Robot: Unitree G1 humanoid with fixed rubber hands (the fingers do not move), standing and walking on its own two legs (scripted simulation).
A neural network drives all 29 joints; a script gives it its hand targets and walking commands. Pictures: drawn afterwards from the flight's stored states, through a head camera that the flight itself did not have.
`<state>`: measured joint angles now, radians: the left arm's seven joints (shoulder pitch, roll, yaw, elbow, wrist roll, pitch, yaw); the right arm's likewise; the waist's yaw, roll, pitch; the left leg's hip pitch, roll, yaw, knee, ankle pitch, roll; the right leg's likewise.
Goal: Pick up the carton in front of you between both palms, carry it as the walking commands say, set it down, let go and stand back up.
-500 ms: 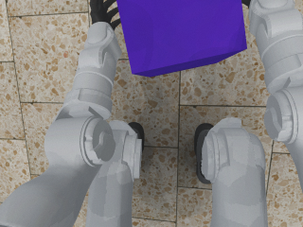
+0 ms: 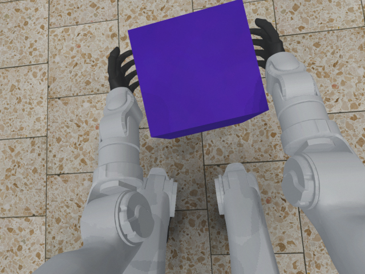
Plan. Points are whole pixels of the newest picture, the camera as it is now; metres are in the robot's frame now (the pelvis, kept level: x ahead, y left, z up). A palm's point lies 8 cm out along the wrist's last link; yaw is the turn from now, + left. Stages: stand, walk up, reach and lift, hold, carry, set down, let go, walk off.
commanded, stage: reach and lift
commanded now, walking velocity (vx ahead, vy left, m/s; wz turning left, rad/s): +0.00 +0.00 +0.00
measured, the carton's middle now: (197, 86) +0.51 -0.04 -0.15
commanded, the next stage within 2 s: none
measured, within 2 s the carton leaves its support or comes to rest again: neither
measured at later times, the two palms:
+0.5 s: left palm (74, 67) +0.47 +0.12 +0.08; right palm (303, 39) +0.47 -0.18 +0.07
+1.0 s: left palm out of the picture +0.44 +0.13 +0.24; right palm out of the picture +0.42 -0.17 +0.22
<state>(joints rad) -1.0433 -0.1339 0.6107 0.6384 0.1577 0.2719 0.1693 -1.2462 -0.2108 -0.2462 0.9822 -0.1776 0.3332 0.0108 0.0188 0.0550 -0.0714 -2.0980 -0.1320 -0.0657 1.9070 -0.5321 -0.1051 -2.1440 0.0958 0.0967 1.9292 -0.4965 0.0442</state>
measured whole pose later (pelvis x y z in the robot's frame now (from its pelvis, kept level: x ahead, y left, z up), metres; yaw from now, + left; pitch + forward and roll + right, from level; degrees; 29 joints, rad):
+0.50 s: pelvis +0.04 +0.00 +0.12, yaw -2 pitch +38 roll +2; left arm -0.74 -0.16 0.49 0.54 0.14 0.29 0.13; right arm -0.85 -0.06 -0.29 0.73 -0.18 0.35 -0.01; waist 0.02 0.04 -0.23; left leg -1.68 -0.12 -0.10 1.54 -0.52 -0.07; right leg -1.72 0.09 0.11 1.55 -0.49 0.04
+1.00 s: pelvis +0.09 +0.01 +0.26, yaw -3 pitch +22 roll +0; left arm -0.42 -0.19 0.39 0.54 0.20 0.27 0.08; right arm -0.45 0.07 -0.29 0.62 -0.20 0.33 -0.03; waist 0.01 0.03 -0.21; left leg -0.94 -0.09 -0.14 0.97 -0.40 -0.03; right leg -0.96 0.07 0.13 0.96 -0.38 0.03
